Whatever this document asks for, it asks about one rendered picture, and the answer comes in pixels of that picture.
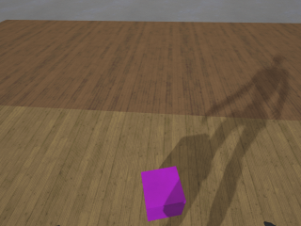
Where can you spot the carton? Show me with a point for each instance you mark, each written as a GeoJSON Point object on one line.
{"type": "Point", "coordinates": [163, 193]}

